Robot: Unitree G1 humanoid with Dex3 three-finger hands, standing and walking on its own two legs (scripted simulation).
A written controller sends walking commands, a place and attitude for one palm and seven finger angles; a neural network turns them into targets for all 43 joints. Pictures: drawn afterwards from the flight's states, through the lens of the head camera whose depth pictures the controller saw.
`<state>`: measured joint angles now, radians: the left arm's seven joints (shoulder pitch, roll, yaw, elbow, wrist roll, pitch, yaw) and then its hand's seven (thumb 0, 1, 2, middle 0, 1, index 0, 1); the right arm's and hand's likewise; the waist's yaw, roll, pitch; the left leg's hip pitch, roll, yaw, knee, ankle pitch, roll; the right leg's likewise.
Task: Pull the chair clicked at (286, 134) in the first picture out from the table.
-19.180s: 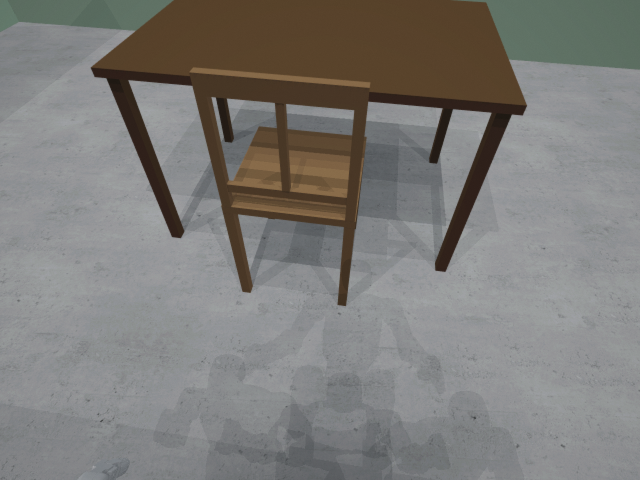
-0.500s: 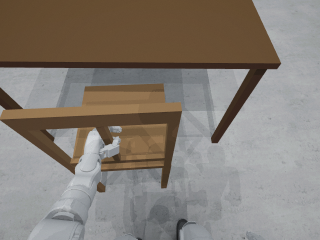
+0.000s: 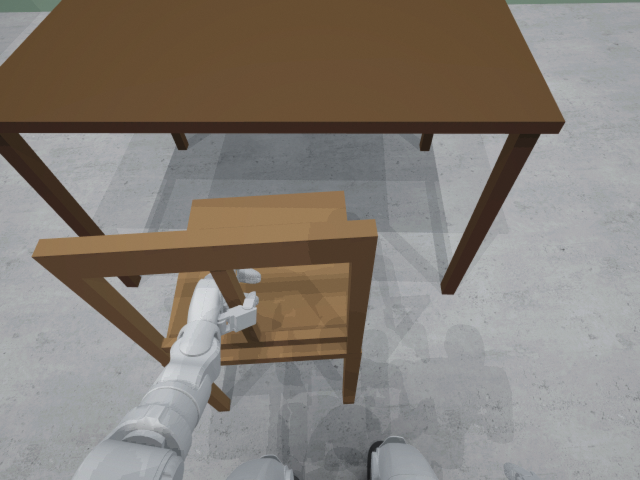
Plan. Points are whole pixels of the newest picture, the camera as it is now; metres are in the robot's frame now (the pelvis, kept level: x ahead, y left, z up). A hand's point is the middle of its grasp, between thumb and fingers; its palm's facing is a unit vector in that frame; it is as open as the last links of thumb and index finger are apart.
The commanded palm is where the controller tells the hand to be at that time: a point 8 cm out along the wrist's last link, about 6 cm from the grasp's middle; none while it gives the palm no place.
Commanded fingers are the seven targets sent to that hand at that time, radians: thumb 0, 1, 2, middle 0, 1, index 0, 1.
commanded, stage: step backward, pulling the chair out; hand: left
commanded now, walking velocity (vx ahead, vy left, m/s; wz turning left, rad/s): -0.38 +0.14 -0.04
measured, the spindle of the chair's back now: (239, 306) +0.36 +0.14 -0.08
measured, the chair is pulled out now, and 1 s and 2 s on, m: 0.16 0.24 0.41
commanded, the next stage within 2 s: none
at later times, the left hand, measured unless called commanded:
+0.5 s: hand (243, 331) +0.31 +0.12 -0.05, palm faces -0.01 -0.98 -0.17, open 5.3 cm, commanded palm +0.30 +0.17 -0.05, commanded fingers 0.00 0.90 0.90 -0.50 -1.45 -0.50 -1.45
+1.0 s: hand (239, 366) +0.26 +0.12 -0.05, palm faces +0.00 -0.98 -0.18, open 5.3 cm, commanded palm +0.25 +0.17 -0.05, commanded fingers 0.00 0.90 0.90 -0.50 -1.45 -0.50 -1.45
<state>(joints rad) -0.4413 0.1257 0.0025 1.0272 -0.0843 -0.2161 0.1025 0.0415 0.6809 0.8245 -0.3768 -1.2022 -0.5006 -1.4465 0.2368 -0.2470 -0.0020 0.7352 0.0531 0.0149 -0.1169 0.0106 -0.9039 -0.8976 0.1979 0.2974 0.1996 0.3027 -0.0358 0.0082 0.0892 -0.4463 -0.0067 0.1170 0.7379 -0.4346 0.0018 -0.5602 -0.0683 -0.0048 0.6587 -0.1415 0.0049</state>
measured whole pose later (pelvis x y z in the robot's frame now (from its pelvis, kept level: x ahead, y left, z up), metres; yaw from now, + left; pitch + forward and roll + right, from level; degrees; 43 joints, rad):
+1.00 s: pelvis -0.09 +0.01 +0.01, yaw -3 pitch +1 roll +0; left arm -0.45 0.16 0.05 1.03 -0.06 -0.23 0.10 0.04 0.67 0.82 -0.36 -1.24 -0.50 -1.45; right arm 0.19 -0.23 0.00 0.75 0.02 -0.02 -0.11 0.01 -0.90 -0.90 0.20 0.30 0.20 0.30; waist -0.06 0.02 0.14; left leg -0.48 0.04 0.06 0.72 -0.39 -0.03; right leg -0.45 -0.02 -0.01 0.62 -0.20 0.00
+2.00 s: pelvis -0.26 +0.02 +0.02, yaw -5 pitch +3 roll -1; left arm -0.42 0.18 0.09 1.00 -0.05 -0.21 0.08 0.05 0.66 0.80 -0.36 -1.23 -0.50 -1.45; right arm 0.17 -0.25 0.00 0.75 0.01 0.01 -0.10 0.01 -0.90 -0.90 0.20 0.30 0.20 0.30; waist -0.07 0.04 0.13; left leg -0.44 0.03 -0.06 0.78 -0.43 -0.04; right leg -0.37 0.00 -0.03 0.52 -0.20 0.00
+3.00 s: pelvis -0.37 +0.02 +0.03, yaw -4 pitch -2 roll +0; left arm 0.05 0.12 -0.06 0.65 -0.02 -0.13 0.07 0.07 0.68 0.83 -0.33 -1.25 -0.50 -1.45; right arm 0.23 -0.20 0.05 0.71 0.00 -0.06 -0.10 0.01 -0.90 -0.90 0.20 0.30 0.20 0.30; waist -0.01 0.02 0.02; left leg -0.19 0.02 0.00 0.45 -0.23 -0.01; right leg -0.24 -0.03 -0.01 0.43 -0.16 0.02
